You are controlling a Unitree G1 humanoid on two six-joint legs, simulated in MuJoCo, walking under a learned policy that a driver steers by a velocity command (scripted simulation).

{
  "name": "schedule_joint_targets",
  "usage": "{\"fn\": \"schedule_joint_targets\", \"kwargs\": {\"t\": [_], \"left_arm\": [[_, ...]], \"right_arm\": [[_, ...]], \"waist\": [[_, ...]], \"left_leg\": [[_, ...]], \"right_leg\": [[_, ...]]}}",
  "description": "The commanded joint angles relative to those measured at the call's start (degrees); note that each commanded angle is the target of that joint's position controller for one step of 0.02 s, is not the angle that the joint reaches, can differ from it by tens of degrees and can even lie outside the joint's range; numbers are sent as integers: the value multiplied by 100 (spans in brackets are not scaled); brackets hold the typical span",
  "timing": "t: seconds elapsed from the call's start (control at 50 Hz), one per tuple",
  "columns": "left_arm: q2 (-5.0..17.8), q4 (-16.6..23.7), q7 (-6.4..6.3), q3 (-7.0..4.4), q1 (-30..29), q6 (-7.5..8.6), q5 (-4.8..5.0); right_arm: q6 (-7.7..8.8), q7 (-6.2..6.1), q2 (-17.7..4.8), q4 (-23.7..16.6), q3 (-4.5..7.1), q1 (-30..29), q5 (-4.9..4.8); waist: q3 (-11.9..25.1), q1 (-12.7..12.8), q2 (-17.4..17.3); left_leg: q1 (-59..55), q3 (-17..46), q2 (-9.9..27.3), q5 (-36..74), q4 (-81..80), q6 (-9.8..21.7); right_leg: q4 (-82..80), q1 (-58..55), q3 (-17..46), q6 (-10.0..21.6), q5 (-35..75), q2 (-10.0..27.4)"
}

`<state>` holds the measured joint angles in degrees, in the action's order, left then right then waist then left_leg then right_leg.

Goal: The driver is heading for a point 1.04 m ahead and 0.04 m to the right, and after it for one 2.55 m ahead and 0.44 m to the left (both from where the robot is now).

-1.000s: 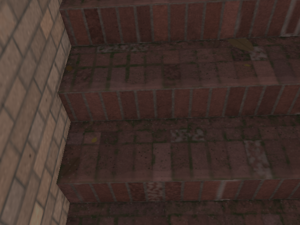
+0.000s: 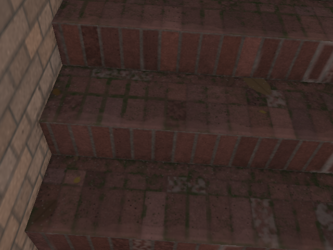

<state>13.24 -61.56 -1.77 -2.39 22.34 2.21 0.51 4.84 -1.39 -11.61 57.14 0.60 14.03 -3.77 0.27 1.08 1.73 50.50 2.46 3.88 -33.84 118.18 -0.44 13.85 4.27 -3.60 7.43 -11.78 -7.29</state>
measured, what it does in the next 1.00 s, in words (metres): climbs: left foot 0.17 m higher, then right foot 0.17 m higher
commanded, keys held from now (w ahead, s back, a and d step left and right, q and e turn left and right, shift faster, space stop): w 1.00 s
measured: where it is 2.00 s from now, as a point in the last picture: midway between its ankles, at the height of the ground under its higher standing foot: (172, 37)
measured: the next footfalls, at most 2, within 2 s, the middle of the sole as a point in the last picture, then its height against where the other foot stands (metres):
left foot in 0.22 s outside the picture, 0.17 m higher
right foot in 0.82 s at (202, 208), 0.17 m higher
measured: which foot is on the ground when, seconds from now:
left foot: up 0.00-0.20, down 0.22-0.86, up 0.88-1.00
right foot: down 0.00-0.24, up 0.26-0.80, down 0.82-1.00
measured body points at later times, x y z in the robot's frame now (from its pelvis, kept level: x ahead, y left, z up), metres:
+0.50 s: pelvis +0.20 +0.08 +0.16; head +0.20 +0.08 +0.61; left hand +0.40 +0.27 +0.06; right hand +0.13 -0.14 +0.01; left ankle +0.23 +0.15 -0.57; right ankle +0.26 -0.09 -0.31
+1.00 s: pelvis +0.46 +0.01 +0.27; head +0.47 +0.00 +0.72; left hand +0.51 +0.25 +0.13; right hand +0.51 -0.25 +0.12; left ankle +0.39 +0.18 -0.18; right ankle +0.47 -0.09 -0.40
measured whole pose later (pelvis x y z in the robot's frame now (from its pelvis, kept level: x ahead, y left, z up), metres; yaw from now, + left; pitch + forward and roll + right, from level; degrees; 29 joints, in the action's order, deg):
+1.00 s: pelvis +0.46 +0.01 +0.27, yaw -1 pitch +8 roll -3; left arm 11.5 -59.7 4.5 -0.4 12.5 1.8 -3.2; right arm 4.1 5.9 -16.1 58.7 1.9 15.9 1.9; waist 8.0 2.4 -4.5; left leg 50.0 15.4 -5.5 3.8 114.1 11.1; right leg 56.6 37.0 -8.2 3.5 -27.3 -1.7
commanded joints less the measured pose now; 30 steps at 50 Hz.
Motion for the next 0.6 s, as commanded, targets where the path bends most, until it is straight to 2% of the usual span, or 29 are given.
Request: {"fn": "schedule_joint_targets", "kwargs": {"t": [0.02, 0.04, 0.08, 0.1, 0.12, 0.14, 0.16, 0.18, 0.2, 0.22, 0.24, 0.26, 0.28, 0.3, 0.32, 0.34, 0.36, 0.38, 0.4, 0.42, 0.44, 0.46, 0.48, 0.5, 0.52, 0.54, 0.56, 0.58, 0.6], "left_arm": [[203, -258, 64, 105, 521, -96, 36], [240, -359, 61, 141, 625, -123, 31], [411, -303, 10, 156, 374, -47, 44], [550, -186, -38, 173, 81, -13, 87], [423, -178, -126, 212, 132, 21, 96], [744, -66, -284, 148, -108, -14, 203], [805, -258, -359, 133, 404, -40, 297], [895, -312, -303, 177, 821, 36, 231], [1466, -257, -234, 69, 697, 31, 97], [1780, -177, -147, -59, 111, -41, 176], [1570, 116, -116, -93, -336, -54, 133], [482, 406, 63, 48, -327, 35, -7], [253, 255, 299, 1, -103, 234, -18], [-195, 721, 452, 47, -763, 311, 163], [-403, 1061, 430, 138, -1121, 280, 226], [-643, 1274, 340, 219, -1254, 215, 148], [-526, 1359, 299, 277, -1524, -1, -47], [-589, 1296, 350, 264, -828, -131, -103], [-552, 1358, 436, 284, -589, -203, -168], [-623, 1392, 469, 346, -488, -147, -140], [-436, 1510, 452, 328, -594, -103, -41], [-140, 1644, 420, 262, -1040, -89, 17], [-43, 1558, 458, 242, -1297, -125, 34], [-83, 1544, 459, 308, -1588, -157, -85], [-281, 1491, 413, 422, -1711, -180, -206], [-399, 1645, 375, 540, -2075, -163, -204], [-486, 1763, 340, 632, -2408, -99, -190], [-539, 1866, 294, 685, -2546, -45, -144], [-287, 2096, 263, 668, -2962, -77, -92]], "right_arm": [[114, 145, 355, -656, -257, -478, 90], [89, 165, 477, -775, -348, -640, 125], [69, 133, 383, -1180, -431, -932, 165], [62, 102, 404, -1724, -556, -1595, 288], [58, 85, 313, -2040, -595, -2032, 417], [70, 59, 429, -2373, -790, -2471, 569], [73, -8, 357, -2403, -765, -2432, 524], [108, -16, 27, -2223, -584, -1658, 368], [88, -5, -542, -1881, -340, -375, 373], [33, 78, -799, -1493, -204, 865, 482], [-26, 95, -1467, -1052, 71, 1833, 609], [-167, -33, -2143, -306, 314, 2759, 702], [-128, -222, -1656, -191, 255, 2588, 809], [-113, -112, -1157, 151, 202, 2175, 541], [-111, 37, -703, 344, 163, 1693, 408], [-139, 134, -154, 546, 35, 1352, 446], [77, 578, 248, -108, -166, 54, 874], [138, 657, 772, 112, -281, 50, 931], [213, 747, 873, 227, -334, 279, 1019], [299, 746, 704, 181, -283, -48, 1022], [398, 715, 280, -48, -186, -520, 1040], [459, 656, 42, -164, -182, -575, 1090], [457, 589, -60, -135, -229, -109, 1121], [424, 522, 18, 147, -276, 753, 1110], [329, 507, 87, 525, -327, 1667, 1140], [179, 533, 125, 843, -356, 2164, 1231], [86, 591, 150, 991, -380, 2361, 1326], [74, 627, 191, 1024, -388, 2351, 1367], [80, 714, 159, 982, -396, 2424, 1479]], "waist": [[-737, -7, -744], [-810, 63, -468], [-972, -76, -223], [-1062, -158, -10], [-995, -49, 114], [-806, -131, 57], [-213, -146, 399], [602, -470, 926], [1485, -1183, 1394], [2187, -1872, 1728], [2253, -1983, 907], [2484, -1670, -2815], [2474, -1415, -2194], [1073, -1145, -1235], [-59, -719, -254], [-484, -332, 206], [-1343, -128, -508], [-933, 198, -410], [-595, 429, -141], [-375, 658, -157], [16, 833, -305], [241, 736, -552], [338, 568, -1151], [235, 200, -1264], [166, -94, -1232], [70, -272, -854], [-22, -328, -640], [76, -297, -473], [186, -369, -258]], "left_leg": [[3058, -49, 271, -24, 1274, -140], [3192, -266, 198, 125, 1650, -163], [2953, -355, 278, 574, 884, -242], [2637, -517, 452, 861, -359, -256], [2050, -754, 449, 1336, -1306, -262], [90, -1269, 353, 1132, -3248, -94], [-1545, -1782, -73, 1132, -3952, 43], [-2547, -2031, -655, 657, -3863, 184], [-2840, -1738, -816, 200, -4429, 365], [-3212, -959, -768, 211, -5711, 601], [-3978, 861, -192, 311, -6963, 927], [-5338, 4756, 1450, -355, -9600, 2044], [-5295, 6721, 2035, -1620, -10466, 2140], [-4521, 5871, 1719, -2235, -10451, 1668], [-3468, 4536, 1610, -2174, -9976, 1359], [-2654, 3610, 1441, -1380, -9686, 1130], [-1831, 1834, 665, -449, -9566, 1536], [-1931, 1429, 482, 340, -9694, 1393], [-2094, 813, 400, 1236, -9758, 1193], [-1763, 60, 197, 1499, -9965, 991], [-1158, -542, 43, 1529, -10092, 839], [-804, -742, -119, 1564, -10160, 876], [-1104, -516, 42, 1558, -10380, 1025], [-1991, 127, 392, 1245, -10407, 1189], [-3196, 664, 692, 1063, -10260, 1256], [-4034, 1099, 993, 797, -10209, 1339], [-4586, 1317, 1184, 670, -10262, 1378], [-4781, 1305, 1244, 560, -10399, 1379], [-4535, 1061, 1242, 513, -10756, 1324]], "right_leg": [[-345, -628, 1329, 522, -575, 2120], [-374, -254, 1353, 540, -561, 2118], [-506, 604, 1056, 474, -556, 1918], [-766, 1280, 859, 423, -796, 1730], [-1142, 1738, 825, 538, -199, 1667], [-2123, 2772, 648, 634, 1108, 1760], [-1991, 2621, 450, 757, 3502, 1538], [-1025, 1787, 384, 790, 7596, 1610], [147, 213, 420, 703, 10072, 1910], [1583, -947, 305, 510, 10909, 2131], [3291, -453, 427, 270, 9162, 1912], [5564, 2032, 931, 49, 2094, 143], [8536, 3044, 2427, -68, 126, -275], [9557, 4192, 2206, 9, 148, -127], [9649, 4693, 1700, 83, 235, 140], [10322, 4896, 1541, 155, 462, 192], [11695, 6117, 2005, 815, 635, 343], [11394, 6439, 1859, 1025, 968, 420], [10794, 6476, 1527, 1217, 1466, 614], [10035, 6200, 1101, 1216, 1152, 804], [9451, 5423, 618, 994, 984, 991], [9200, 5102, 365, 652, 1024, 1083], [10185, 5320, 182, 426, 719, 1115], [10900, 6556, 335, 310, 408, 1194], [11507, 8005, 603, 423, 203, 1284], [11709, 9184, 868, 690, -70, 1379], [11622, 9909, 970, 884, -142, 1486], [11312, 10106, 936, 967, -120, 1629], [10317, 9685, 601, 963, 401, 1840]]}}
Velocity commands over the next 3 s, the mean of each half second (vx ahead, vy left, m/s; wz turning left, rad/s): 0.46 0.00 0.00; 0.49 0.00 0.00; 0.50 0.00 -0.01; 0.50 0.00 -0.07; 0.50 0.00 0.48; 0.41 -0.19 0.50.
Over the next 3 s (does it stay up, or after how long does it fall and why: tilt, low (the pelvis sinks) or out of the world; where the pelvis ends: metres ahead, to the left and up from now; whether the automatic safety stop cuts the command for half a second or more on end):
stays up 1.46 0.01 0.89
